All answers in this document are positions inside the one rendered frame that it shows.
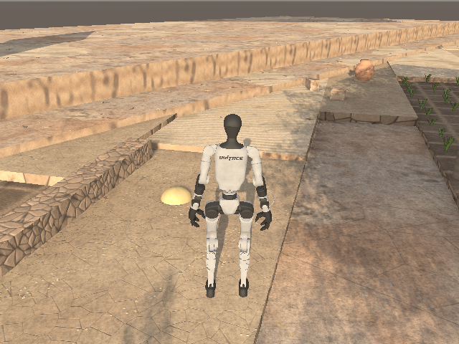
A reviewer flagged robot right thigh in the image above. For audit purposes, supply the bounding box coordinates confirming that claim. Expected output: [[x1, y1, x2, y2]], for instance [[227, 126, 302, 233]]
[[238, 201, 254, 252]]

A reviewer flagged robot torso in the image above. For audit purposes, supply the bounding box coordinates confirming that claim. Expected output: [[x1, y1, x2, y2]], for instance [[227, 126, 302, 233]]
[[214, 141, 248, 215]]

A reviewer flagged robot left upper arm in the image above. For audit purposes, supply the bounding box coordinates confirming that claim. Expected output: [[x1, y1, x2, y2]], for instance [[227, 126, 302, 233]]
[[198, 144, 217, 185]]

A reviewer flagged robot left forearm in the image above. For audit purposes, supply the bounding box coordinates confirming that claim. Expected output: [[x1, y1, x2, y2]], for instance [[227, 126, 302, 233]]
[[190, 174, 205, 210]]

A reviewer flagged robot right upper arm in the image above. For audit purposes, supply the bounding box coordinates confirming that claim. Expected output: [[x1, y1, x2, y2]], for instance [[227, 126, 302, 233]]
[[247, 145, 264, 187]]

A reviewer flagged robot left hand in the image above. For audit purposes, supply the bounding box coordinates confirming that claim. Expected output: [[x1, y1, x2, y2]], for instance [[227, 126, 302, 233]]
[[189, 207, 205, 227]]

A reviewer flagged robot right hand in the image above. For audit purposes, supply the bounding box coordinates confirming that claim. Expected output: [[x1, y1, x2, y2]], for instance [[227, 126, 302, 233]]
[[255, 210, 272, 231]]

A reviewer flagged robot right forearm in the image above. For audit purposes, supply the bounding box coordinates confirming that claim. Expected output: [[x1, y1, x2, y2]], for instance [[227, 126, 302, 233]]
[[256, 176, 270, 212]]

